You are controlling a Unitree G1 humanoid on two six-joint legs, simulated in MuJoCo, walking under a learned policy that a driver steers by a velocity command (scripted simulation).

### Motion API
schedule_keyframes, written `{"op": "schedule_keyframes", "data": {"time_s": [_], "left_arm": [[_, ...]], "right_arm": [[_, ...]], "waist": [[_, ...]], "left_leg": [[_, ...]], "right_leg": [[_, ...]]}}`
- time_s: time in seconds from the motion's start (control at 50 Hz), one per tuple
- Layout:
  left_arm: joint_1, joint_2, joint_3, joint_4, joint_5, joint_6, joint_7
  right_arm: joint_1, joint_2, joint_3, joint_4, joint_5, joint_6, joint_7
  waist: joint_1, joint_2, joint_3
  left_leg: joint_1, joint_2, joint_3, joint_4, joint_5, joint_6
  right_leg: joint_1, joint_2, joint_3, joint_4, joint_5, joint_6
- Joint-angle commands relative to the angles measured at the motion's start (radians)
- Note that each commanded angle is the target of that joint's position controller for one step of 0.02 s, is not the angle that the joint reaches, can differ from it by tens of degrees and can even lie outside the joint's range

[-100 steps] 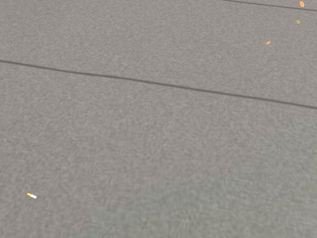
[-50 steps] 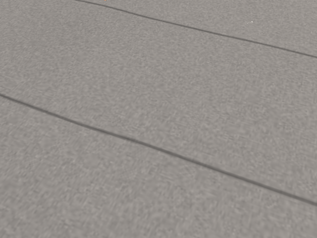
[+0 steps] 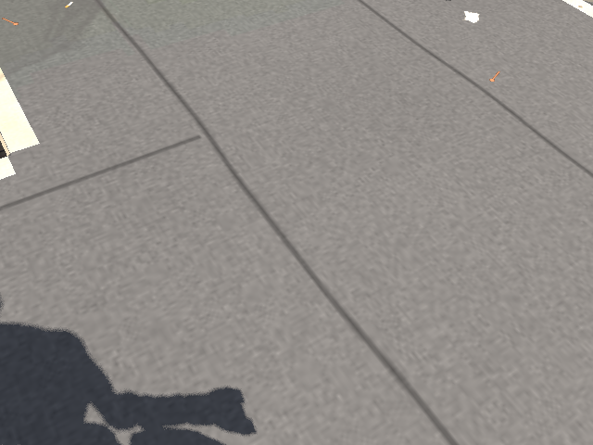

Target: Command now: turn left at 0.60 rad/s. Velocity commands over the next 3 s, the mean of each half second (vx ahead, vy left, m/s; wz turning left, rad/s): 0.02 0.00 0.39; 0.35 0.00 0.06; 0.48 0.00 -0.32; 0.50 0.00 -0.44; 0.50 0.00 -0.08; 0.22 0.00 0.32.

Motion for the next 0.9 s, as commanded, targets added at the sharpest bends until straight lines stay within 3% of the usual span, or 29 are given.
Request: {"op": "schedule_keyframes", "data": {"time_s": [0.02, 0.04, 0.06, 0.1, 0.16, 0.3, 0.38, 0.42, 0.44, 0.46, 0.48, 0.5, 0.52, 0.54, 0.58, 0.64, 0.72, 0.76, 0.8, 0.82, 0.84, 0.86, 0.88, 0.9], "left_arm": [[-0.085, 0.092, 0.023, -0.128, -0.004, 0.016, 0.016], [-0.063, 0.086, 0.024, -0.117, -0.020, 0.018, 0.011], [-0.031, 0.091, 0.027, -0.094, -0.023, 0.010, 0.007], [0.018, 0.108, 0.037, -0.063, 0.001, 0.001, -0.001], [0.003, 0.084, 0.032, -0.072, -0.009, 0.006, -0.007], [-0.036, 0.059, 0.015, -0.083, -0.017, 0.013, 0.001], [0.002, 0.051, 0.009, -0.068, -0.031, 0.005, 0.011], [0.066, 0.024, -0.001, -0.040, -0.024, -0.008, 0.018], [0.077, 0.044, -0.004, -0.039, -0.005, -0.023, 0.022], [0.077, 0.114, 0.004, -0.048, 0.012, -0.034, 0.021], [0.093, 0.192, 0.031, -0.026, 0.011, -0.030, 0.008], [0.106, 0.155, 0.027, -0.008, 0.010, -0.032, -0.001], [0.082, 0.119, 0.018, -0.001, -0.002, -0.036, -0.006], [0.059, 0.103, 0.015, -0.002, -0.008, -0.040, -0.007], [0.072, 0.090, 0.015, 0.013, -0.013, -0.059, -0.007], [0.124, 0.094, 0.024, 0.047, -0.015, -0.081, -0.015], [0.170, 0.111, 0.036, 0.079, -0.011, -0.090, -0.021], [0.165, 0.121, 0.041, 0.086, -0.012, -0.091, -0.025], [0.138, 0.120, 0.042, 0.088, -0.020, -0.089, -0.027], [0.131, 0.089, 0.032, 0.086, -0.015, -0.092, -0.026], [0.094, 0.011, 0.007, 0.049, -0.020, -0.098, -0.032], [0.065, -0.008, -0.001, 0.006, -0.018, -0.102, -0.031], [0.060, 0.081, 0.023, 0.022, -0.001, -0.093, -0.026], [0.070, 0.072, 0.022, 0.037, -0.004, -0.096, -0.038]], "right_arm": [[0.112, -0.283, -0.081, -0.052, -0.016, -0.018, -0.028], [0.057, -0.223, -0.062, -0.052, -0.007, -0.019, -0.034], [-0.006, -0.192, -0.054, -0.060, -0.003, -0.018, -0.036], [-0.029, -0.155, -0.044, -0.074, 0.008, -0.026, -0.041], [0.034, -0.157, -0.048, -0.060, 0.015, -0.034, -0.036], [0.082, -0.152, -0.041, -0.034, -0.004, -0.035, -0.043], [0.041, -0.149, -0.033, -0.020, -0.007, -0.032, -0.042], [0.001, -0.128, -0.021, -0.013, 0.009, -0.031, -0.049], [0.027, -0.083, -0.006, -0.011, 0.011, -0.036, -0.051], [0.065, -0.028, 0.009, -0.011, 0.015, -0.040, -0.049], [0.006, -0.102, -0.008, -0.025, -0.009, -0.038, -0.050], [-0.028, -0.136, -0.021, -0.030, -0.025, -0.041, -0.044], [-0.008, -0.133, -0.025, -0.014, -0.026, -0.046, -0.034], [0.026, -0.127, -0.026, 0.009, -0.024, -0.050, -0.023], [0.032, -0.102, -0.020, 0.030, -0.029, -0.061, -0.004], [-0.052, -0.061, -0.007, 0.016, -0.021, -0.074, 0.011], [-0.116, -0.053, 0.002, 0.003, -0.016, -0.083, 0.009], [-0.098, -0.058, 0.001, 0.009, -0.012, -0.090, 0.003], [0.013, -0.060, -0.002, 0.050, -0.015, -0.103, -0.009], [0.127, -0.086, -0.012, 0.091, -0.017, -0.114, -0.019], [0.259, -0.170, -0.033, 0.115, -0.030, -0.126, -0.035], [0.346, -0.286, -0.063, 0.138, -0.020, -0.125, -0.037], [0.282, -0.212, -0.046, 0.134, -0.016, -0.121, -0.035], [0.197, -0.155, -0.029, 0.110, -0.011, -0.125, -0.030]], "waist": [[-0.068, 0.231, 0.017], [-0.020, 0.196, 0.020], [0.013, 0.176, 0.017], [0.017, 0.186, -0.057], [-0.002, 0.130, -0.102], [-0.044, 0.159, -0.085], [-0.022, 0.157, -0.084], [0.030, 0.120, -0.087], [0.018, 0.045, -0.122], [0.001, -0.130, -0.135], [0.038, -0.200, -0.032], [0.039, -0.148, 0.043], [0.012, -0.119, 0.080], [-0.007, -0.119, 0.078], [-0.001, -0.102, 0.050], [0.037, -0.093, 0.030], [0.065, -0.109, 0.029], [0.048, -0.101, 0.032], [-0.022, -0.052, 0.021], [-0.070, -0.005, -0.020], [-0.138, 0.174, -0.095], [-0.154, 0.340, -0.097], [-0.104, 0.171, -0.013], [-0.058, 0.122, 0.032]], "left_leg": [[0.022, 0.378, -0.527, -0.368, 0.235, 0.236], [0.011, 0.303, -0.425, -0.347, 0.240, 0.211], [0.021, 0.227, -0.351, -0.337, 0.232, 0.168], [0.103, 0.173, -0.299, -0.292, 0.418, 0.159], [0.197, 0.185, -0.319, -0.268, 0.490, 0.173], [0.178, 0.201, -0.369, -0.258, 0.434, 0.187], [0.104, 0.187, -0.392, -0.230, 0.474, 0.161], [0.030, 0.147, -0.380, -0.192, 0.400, 0.103], [-0.038, 0.098, -0.361, -0.167, 0.158, 0.053], [-0.165, -0.026, -0.229, -0.021, -0.120, 0.019], [-0.217, -0.099, -0.101, 0.098, -0.212, 0.014], [-0.255, -0.057, -0.114, 0.219, -0.194, 0.010], [-0.283, -0.040, -0.108, 0.270, -0.149, 0.001], [-0.293, -0.024, -0.091, 0.294, -0.101, -0.012], [-0.304, -0.007, -0.042, 0.302, -0.044, -0.027], [-0.302, 0.014, 0.007, 0.204, -0.002, -0.045], [-0.200, 0.019, 0.042, 0.030, -0.026, -0.040], [-0.086, 0.009, 0.061, -0.052, -0.008, -0.019], [0.141, -0.014, 0.073, -0.172, 0.080, 0.005], [0.306, 0.003, 0.029, -0.201, 0.051, 0.016], [0.470, 0.209, -0.249, -0.328, -0.186, 0.063], [0.481, 0.414, -0.649, -0.481, -0.445, 0.167], [0.388, 0.410, -0.629, -0.464, -0.461, 0.189], [0.320, 0.357, -0.530, -0.457, -0.374, 0.173]], "right_leg": [[-0.247, 0.070, 0.173, 0.363, -0.257, 0.029], [-0.233, 0.063, 0.198, 0.386, -0.166, 0.021], [-0.216, 0.061, 0.204, 0.370, -0.085, 0.015], [-0.197, 0.081, 0.186, 0.419, -0.033, 0.016], [-0.216, 0.086, 0.192, 0.394, -0.035, 0.027], [-0.088, 0.101, 0.184, 0.158, -0.097, 0.002], [0.079, 0.129, 0.170, -0.022, -0.089, -0.026], [0.250, 0.123, 0.168, -0.296, 0.106, -0.044], [0.352, 0.031, 0.268, -0.373, 0.091, -0.060], [0.421, -0.155, 0.507, -0.448, -0.092, -0.122], [0.258, -0.245, 0.638, -0.512, -0.250, -0.223], [0.216, -0.243, 0.664, -0.556, -0.377, -0.254], [0.207, -0.206, 0.624, -0.571, -0.386, -0.238], [0.233, -0.160, 0.564, -0.574, -0.331, -0.212], [0.292, -0.111, 0.476, -0.558, -0.191, -0.204], [0.333, -0.090, 0.415, -0.546, -0.102, -0.212], [0.289, -0.105, 0.390, -0.520, -0.070, -0.229], [0.215, -0.113, 0.384, -0.498, -0.060, -0.229], [0.083, -0.087, 0.346, -0.407, -0.031, -0.201], [-0.003, -0.051, 0.307, -0.301, -0.001, -0.176], [-0.142, 0.045, 0.200, -0.019, -0.034, -0.126], [-0.334, 0.165, 0.122, 0.244, -0.217, -0.107], [-0.370, 0.103, 0.212, 0.383, -0.193, -0.127], [-0.362, 0.066, 0.233, 0.402, -0.096, -0.132]]}}
Next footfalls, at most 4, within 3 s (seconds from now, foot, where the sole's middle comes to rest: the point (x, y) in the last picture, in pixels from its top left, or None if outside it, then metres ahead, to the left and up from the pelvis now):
0.44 right None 0.05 -0.10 -0.76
0.82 left None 0.12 0.14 -0.76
1.34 right None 0.48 0.02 -0.76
1.88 left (239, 314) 0.81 0.14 -0.76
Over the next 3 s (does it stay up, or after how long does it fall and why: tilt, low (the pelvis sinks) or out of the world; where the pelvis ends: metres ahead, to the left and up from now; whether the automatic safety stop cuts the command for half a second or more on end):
stays up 1.10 -0.06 0.00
